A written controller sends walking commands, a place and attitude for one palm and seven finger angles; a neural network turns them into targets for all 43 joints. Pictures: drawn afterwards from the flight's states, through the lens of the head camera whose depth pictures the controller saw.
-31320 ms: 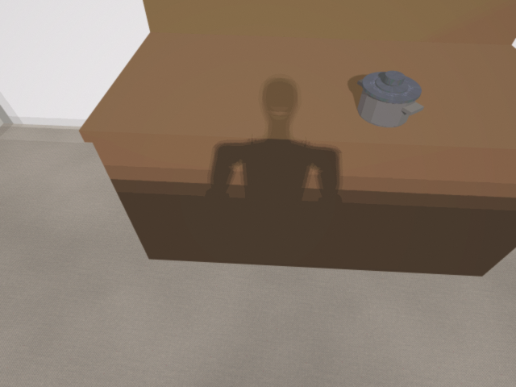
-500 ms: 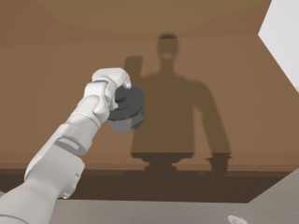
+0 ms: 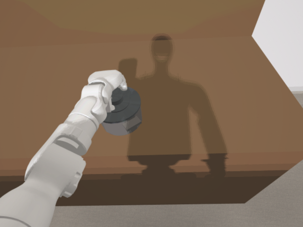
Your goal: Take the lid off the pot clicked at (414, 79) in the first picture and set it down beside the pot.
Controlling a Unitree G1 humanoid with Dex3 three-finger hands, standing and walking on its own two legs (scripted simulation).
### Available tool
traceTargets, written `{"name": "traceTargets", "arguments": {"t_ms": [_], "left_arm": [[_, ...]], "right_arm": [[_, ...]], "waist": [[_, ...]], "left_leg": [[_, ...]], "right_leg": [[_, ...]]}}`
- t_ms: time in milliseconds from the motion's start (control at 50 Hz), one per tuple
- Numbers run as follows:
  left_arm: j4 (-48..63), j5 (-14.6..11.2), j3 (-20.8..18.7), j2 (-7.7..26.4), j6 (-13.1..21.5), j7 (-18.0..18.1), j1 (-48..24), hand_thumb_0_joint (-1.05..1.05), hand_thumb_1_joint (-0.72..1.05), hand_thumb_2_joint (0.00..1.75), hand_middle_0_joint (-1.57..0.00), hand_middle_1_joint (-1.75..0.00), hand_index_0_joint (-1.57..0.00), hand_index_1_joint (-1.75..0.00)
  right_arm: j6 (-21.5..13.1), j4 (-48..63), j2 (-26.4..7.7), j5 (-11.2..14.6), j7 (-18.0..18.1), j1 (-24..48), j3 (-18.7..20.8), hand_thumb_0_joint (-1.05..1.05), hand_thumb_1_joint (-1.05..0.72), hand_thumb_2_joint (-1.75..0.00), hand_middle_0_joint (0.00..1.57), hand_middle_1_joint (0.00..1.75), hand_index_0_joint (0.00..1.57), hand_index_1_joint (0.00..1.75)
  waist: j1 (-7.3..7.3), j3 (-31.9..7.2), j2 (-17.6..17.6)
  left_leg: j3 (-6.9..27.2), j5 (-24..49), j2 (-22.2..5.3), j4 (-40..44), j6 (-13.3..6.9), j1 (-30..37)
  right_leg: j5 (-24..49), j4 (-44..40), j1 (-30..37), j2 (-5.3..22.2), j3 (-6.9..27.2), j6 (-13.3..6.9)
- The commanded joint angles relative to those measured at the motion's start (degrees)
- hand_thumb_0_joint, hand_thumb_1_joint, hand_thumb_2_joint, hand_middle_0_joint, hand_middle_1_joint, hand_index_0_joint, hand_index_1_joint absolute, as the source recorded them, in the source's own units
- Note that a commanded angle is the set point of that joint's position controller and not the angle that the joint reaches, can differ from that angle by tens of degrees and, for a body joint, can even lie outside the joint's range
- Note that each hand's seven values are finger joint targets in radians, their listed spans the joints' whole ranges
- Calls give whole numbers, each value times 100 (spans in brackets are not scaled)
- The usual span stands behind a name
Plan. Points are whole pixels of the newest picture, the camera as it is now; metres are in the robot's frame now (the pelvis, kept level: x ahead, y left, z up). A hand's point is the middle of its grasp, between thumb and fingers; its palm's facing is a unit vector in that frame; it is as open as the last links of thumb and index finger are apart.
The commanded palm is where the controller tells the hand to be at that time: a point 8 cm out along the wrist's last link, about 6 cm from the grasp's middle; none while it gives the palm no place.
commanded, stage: close the fingers and squeeze the knob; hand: left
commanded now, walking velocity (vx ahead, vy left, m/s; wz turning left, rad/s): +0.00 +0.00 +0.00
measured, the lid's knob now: (114, 97) +0.48 +0.10 +0.08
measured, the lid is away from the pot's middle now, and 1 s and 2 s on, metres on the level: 0.00 0.01 0.00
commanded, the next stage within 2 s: lift the lid straight up in 1.38 s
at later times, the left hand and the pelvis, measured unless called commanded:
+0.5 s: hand (108, 99) +0.45 +0.11 +0.10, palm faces -0.32 -0.04 -0.95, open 9.1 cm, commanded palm +0.44 +0.11 +0.15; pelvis +0.00 +0.00 +0.00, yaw +0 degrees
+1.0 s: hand (109, 100) +0.45 +0.11 +0.10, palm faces -0.32 -0.02 -0.95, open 8.6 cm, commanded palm +0.44 +0.11 +0.15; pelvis +0.00 +0.00 +0.00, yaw +1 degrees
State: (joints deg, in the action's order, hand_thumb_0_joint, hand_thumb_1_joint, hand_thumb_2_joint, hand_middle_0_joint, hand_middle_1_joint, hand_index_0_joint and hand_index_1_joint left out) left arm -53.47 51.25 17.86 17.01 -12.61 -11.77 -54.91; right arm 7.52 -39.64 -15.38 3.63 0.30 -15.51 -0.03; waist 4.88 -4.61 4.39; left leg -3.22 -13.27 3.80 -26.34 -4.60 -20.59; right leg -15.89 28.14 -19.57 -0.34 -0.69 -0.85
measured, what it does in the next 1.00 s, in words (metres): stands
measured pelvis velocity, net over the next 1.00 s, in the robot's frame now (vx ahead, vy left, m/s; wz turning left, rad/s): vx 0.00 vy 0.00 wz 0.01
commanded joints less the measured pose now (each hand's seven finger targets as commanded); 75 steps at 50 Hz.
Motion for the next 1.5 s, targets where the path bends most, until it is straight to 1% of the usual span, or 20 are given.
{"name": "traceTargets", "arguments": {"t_ms": [0,60,120,160,220,340,440,520,640,720,760,820,940,1060,1080,1160,1220,1340,1420,1480], "left_arm": [[851,91,-131,779,-33,207,-2706,0,-18,111,-62,-45,-62,-45],[1315,-19,-574,1337,64,204,-3023,0,-15,111,-60,-54,-60,-54],[1128,80,-156,890,-2,205,-3081,0,-12,111,-59,-62,-59,-62],[1289,80,-495,1256,66,200,-2976,0,-10,111,-58,-67,-58,-67],[1106,-6,-234,905,27,178,-2799,0,-6,110,-58,-72,-58,-72],[873,66,-363,1153,-22,185,-2896,0,0,108,-59,-82,-59,-82],[1440,98,-314,1085,94,188,-2862,0,6,105,-61,-88,-61,-88],[1010,57,-224,881,-41,172,-2513,0,11,102,-63,-92,-63,-92],[1377,81,-381,1102,-60,192,-2753,0,19,97,-66,-96,-66,-96],[1349,6,-118,781,-82,168,-2879,0,25,92,-69,-99,-69,-99],[1318,34,-357,1025,-23,168,-2797,0,25,93,-70,-98,-68,-97],[943,16,-229,876,-103,165,-2653,0,25,98,-71,-98,-66,-94],[1123,141,-73,797,-41,191,-3093,0,30,102,-76,-100,-65,-93],[1302,-6,-271,902,34,210,-3190,0,36,104,-82,-103,-67,-95],[1191,17,-8,643,19,205,-3107,0,37,104,-84,-103,-68,-95],[1184,8,-290,927,29,241,-3164,0,41,106,-88,-105,-69,-96],[940,-1,16,585,-50,240,-3076,0,44,107,-91,-106,-70,-96],[884,31,-164,807,-80,251,-3162,0,50,109,-95,-107,-73,-98],[824,0,-17,611,-66,230,-3202,0,52,111,-97,-108,-74,-99],[1155,-17,-184,834,22,230,-3312,0,53,111,-98,-108,-75,-99]], "right_arm": [[-194,659,-669,36,-53,244,213,0,-90,-90,20,30,20,30],[-234,743,-705,4,3,254,202,0,-90,-90,20,30,20,30],[-236,621,-643,31,4,177,231,0,-90,-90,20,30,20,30],[-255,672,-689,11,-16,185,227,0,-90,-90,20,30,20,30],[-230,673,-638,17,-17,242,223,0,-90,-90,20,30,20,30],[-189,649,-680,43,28,289,177,0,-90,-90,20,30,20,30],[-210,750,-625,15,-21,349,188,0,-90,-90,20,30,20,30],[-125,719,-631,36,-63,337,193,0,-90,-90,20,30,20,30],[-135,731,-652,16,-69,348,198,0,-90,-90,20,30,20,30],[-125,723,-622,34,-58,378,203,0,-90,-90,20,30,20,30],[-159,751,-652,12,-52,372,204,0,-90,-90,20,30,20,30],[-130,691,-644,27,-26,327,178,0,-90,-90,20,30,20,30],[-157,662,-640,31,-12,308,168,0,-90,-90,20,30,20,30],[-226,692,-649,21,7,289,199,0,-90,-90,20,30,20,30],[-223,686,-625,25,2,331,203,0,-90,-90,20,30,20,30],[-258,648,-663,14,17,273,194,0,-90,-90,20,30,20,30],[-241,607,-629,36,15,269,184,0,-90,-90,20,30,20,30],[-258,559,-678,28,41,215,184,0,-90,-90,20,30,20,30],[-271,539,-656,29,38,210,193,0,-90,-90,20,30,20,30],[-304,618,-658,14,42,263,183,0,-90,-90,20,30,20,30]], "waist": [[29,-1743,-736],[-20,-2173,-728],[92,-1964,-621],[-5,-2204,-620],[43,-2079,-686],[47,-1824,-861],[-19,-2337,-427],[7,-1850,-766],[-38,-2240,-577],[32,-1973,-739],[-22,-2111,-796],[12,-1813,-809],[64,-2012,-485],[45,-2165,-776],[86,-2066,-627],[40,-2033,-723],[92,-1812,-644],[86,-1959,-817],[124,-1819,-727],[72,-2131,-648]], "left_leg": [[457,1704,-221,10,55,1311],[478,1760,-184,-13,11,1395],[498,1724,-233,-20,28,1535],[530,1938,-228,-53,31,1597],[471,1872,-216,-62,28,1548],[416,1544,-197,4,20,1273],[521,2244,-220,-105,50,1738],[466,2062,-247,-77,56,1429],[514,2160,-235,-88,62,1696],[481,1882,-238,-25,43,1510],[525,2014,-217,-76,31,1540],[463,1708,-220,-1,42,1350],[541,1713,-240,16,80,1619],[533,1747,-229,0,34,1538],[518,1688,-239,-7,42,1594],[527,1631,-216,22,33,1503],[511,1544,-224,45,44,1459],[493,1432,-212,62,33,1455],[493,1438,-222,38,26,1420],[508,1657,-211,0,18,1531]], "right_leg": [[1991,-210,177,-70,-44,-129],[2179,-230,524,-26,34,-133],[1958,-210,167,-69,-47,-130],[2105,-197,309,-47,-4,-150],[2121,-195,302,-54,-16,-120],[2041,-239,290,-49,8,-116],[2326,-132,351,-35,-4,-145],[2226,-162,246,-62,-53,-130],[2231,-144,301,-65,-39,-143],[2104,-185,281,-58,-62,-127],[2183,-189,333,-46,-23,-148],[2016,-203,283,-60,-61,-130],[1778,-181,46,-74,-77,-161],[1980,-213,302,-46,-25,-153],[1878,-198,164,-60,-46,-144],[1885,-243,227,-56,-24,-162],[1784,-225,93,-73,-64,-151],[1752,-248,162,-82,-34,-137],[1751,-240,87,-77,-50,-142],[2012,-200,299,-51,-4,-146]]}}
